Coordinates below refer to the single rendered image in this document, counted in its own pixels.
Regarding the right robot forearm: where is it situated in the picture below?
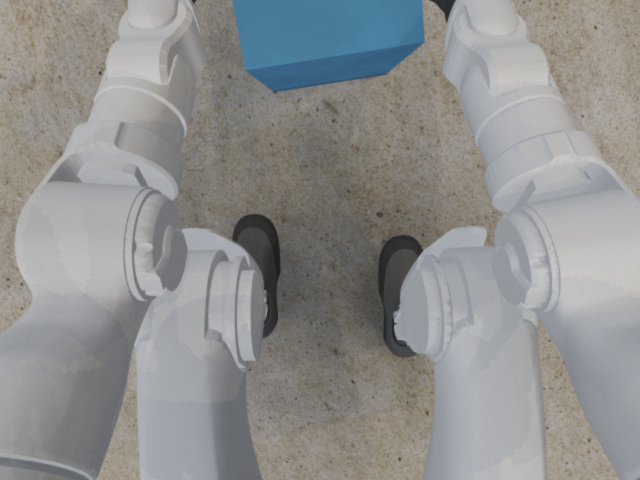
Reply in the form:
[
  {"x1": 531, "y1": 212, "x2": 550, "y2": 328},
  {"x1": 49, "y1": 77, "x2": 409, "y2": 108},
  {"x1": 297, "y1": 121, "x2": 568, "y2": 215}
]
[{"x1": 442, "y1": 0, "x2": 640, "y2": 213}]

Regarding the right robot hand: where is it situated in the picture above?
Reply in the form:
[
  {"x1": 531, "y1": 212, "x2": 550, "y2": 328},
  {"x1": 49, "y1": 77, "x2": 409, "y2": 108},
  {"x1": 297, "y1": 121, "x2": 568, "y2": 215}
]
[{"x1": 430, "y1": 0, "x2": 456, "y2": 23}]

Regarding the left robot forearm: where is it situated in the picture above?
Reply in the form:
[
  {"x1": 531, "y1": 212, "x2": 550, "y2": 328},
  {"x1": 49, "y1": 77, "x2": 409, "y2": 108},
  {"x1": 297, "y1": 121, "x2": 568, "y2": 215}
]
[{"x1": 15, "y1": 0, "x2": 207, "y2": 282}]

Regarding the left robot foot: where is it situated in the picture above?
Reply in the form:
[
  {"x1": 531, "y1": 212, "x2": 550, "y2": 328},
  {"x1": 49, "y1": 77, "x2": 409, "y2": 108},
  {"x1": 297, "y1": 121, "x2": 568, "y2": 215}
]
[{"x1": 232, "y1": 214, "x2": 281, "y2": 339}]

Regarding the robot left shin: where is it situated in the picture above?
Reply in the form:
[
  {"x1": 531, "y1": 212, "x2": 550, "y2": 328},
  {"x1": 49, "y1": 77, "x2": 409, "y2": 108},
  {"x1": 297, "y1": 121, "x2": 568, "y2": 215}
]
[{"x1": 134, "y1": 228, "x2": 268, "y2": 349}]

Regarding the left robot upper arm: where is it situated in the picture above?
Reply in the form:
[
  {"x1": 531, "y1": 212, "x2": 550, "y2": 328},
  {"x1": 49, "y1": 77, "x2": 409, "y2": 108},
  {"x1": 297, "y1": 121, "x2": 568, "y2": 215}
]
[{"x1": 0, "y1": 181, "x2": 188, "y2": 480}]

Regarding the carton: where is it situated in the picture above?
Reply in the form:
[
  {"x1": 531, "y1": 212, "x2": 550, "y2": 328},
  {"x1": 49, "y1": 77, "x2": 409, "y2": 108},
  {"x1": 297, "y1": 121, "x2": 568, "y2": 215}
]
[{"x1": 232, "y1": 0, "x2": 425, "y2": 92}]

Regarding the right robot upper arm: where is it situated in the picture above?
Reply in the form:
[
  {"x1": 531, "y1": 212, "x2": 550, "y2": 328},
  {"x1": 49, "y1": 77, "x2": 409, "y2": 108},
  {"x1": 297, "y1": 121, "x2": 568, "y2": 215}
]
[{"x1": 491, "y1": 188, "x2": 640, "y2": 480}]

